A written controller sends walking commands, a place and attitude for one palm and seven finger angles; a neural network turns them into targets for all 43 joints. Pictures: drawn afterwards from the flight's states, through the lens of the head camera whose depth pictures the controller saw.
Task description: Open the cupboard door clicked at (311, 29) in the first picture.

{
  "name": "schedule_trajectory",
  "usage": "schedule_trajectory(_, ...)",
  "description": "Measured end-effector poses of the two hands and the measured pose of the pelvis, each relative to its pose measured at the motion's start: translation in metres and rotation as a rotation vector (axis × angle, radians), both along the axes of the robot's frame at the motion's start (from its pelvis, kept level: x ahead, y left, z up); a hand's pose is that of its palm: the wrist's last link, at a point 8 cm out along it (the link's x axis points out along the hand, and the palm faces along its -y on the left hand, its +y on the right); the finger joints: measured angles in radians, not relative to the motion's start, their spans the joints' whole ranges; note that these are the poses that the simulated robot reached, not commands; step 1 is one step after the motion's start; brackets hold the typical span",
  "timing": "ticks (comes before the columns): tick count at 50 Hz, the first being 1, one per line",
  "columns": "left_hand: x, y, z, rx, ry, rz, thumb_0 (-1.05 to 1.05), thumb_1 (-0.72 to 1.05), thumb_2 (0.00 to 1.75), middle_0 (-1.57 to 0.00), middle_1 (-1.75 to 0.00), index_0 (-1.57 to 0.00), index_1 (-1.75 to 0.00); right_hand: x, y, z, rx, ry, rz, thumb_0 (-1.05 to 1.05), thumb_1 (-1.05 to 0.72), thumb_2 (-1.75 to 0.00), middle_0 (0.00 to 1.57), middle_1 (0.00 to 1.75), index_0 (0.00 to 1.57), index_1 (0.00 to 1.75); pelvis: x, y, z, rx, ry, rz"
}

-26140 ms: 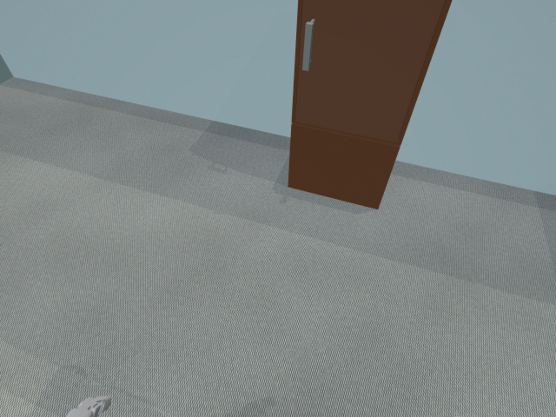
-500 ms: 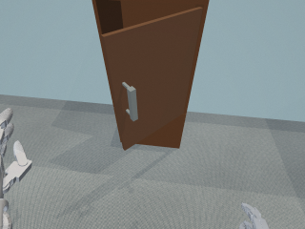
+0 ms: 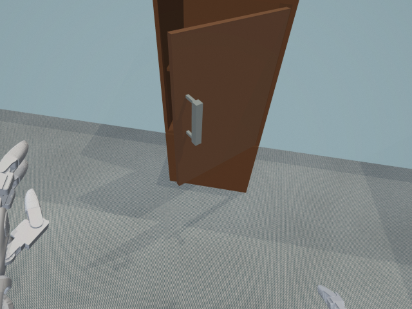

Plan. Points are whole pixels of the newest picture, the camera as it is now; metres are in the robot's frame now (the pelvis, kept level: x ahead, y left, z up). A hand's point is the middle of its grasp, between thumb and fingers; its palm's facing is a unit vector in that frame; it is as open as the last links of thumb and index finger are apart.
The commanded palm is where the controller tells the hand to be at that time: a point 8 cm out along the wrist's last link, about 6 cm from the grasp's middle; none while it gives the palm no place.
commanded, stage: stop stepping back and stand still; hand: left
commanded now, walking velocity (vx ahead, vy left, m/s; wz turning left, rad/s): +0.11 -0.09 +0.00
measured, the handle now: (192, 120) +0.64 +0.09 +0.00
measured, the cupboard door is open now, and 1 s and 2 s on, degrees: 46 46 46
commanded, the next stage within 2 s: let the arm hang, fingers relaxed in 0.14 s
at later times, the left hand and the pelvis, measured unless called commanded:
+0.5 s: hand out of the picture +0.10 +0.17 -0.16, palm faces +0.06 -0.99 -0.15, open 7.3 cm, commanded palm none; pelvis +0.01 +0.00 -0.01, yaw +2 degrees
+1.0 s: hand out of the picture +0.02 +0.19 -0.16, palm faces +0.06 -0.97 -0.23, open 7.4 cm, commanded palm none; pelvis +0.02 +0.01 +0.01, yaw +2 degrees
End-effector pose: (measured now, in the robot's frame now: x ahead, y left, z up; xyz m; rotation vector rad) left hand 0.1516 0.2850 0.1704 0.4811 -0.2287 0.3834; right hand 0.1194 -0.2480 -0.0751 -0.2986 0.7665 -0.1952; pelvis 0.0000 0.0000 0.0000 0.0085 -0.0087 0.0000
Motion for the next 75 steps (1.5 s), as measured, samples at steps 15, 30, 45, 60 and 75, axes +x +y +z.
schedule_trajectory(15, 0.030, 0.017, -0.038, 0.066, 0.232, 0.044, 0.01, 0.89, 0.90, -0.20, -0.30, -0.20, -0.30, 0.026, 0.020, -0.035, 0.172, 0.033, 0.038, 0.01, -0.90, -0.90, 0.20, 0.30, 0.20, 0.30, 0.005, -0.003, -0.009, -0.002, 0.003, 0.023)
schedule_trajectory(30, -0.109, -0.054, -0.308, -0.581, 1.359, 0.174, -0.05, 1.02, 0.90, -0.21, -0.30, -0.20, -0.30, -0.067, 0.017, -0.060, 0.116, 0.531, 0.001, 0.01, -0.91, -0.90, 0.20, 0.30, 0.20, 0.30, 0.011, -0.003, -0.003, -0.011, -0.002, 0.050)
schedule_trajectory(45, -0.147, -0.035, -0.294, -0.533, 1.529, 0.275, 0.00, 0.92, 0.90, -0.20, -0.30, -0.19, -0.29, -0.097, 0.041, -0.071, 0.197, 0.639, -0.054, 0.01, -0.92, -0.90, 0.20, 0.30, 0.20, 0.30, 0.017, 0.006, 0.009, -0.007, -0.023, 0.036)
schedule_trajectory(60, -0.130, -0.051, -0.304, -0.572, 1.525, 0.218, 0.01, 0.92, 0.90, -0.20, -0.30, -0.20, -0.30, -0.109, 0.055, -0.069, 0.211, 0.661, -0.087, 0.00, -0.91, -0.90, 0.20, 0.30, 0.20, 0.30, 0.021, 0.012, 0.010, -0.005, -0.025, 0.028)
schedule_trajectory(75, -0.140, -0.050, -0.304, -0.588, 1.565, 0.234, 0.00, 0.91, 0.90, -0.20, -0.30, -0.20, -0.30, -0.105, 0.060, -0.068, 0.209, 0.666, -0.093, 0.00, -0.91, -0.90, 0.20, 0.30, 0.20, 0.30, 0.025, 0.017, 0.010, -0.004, -0.017, 0.025)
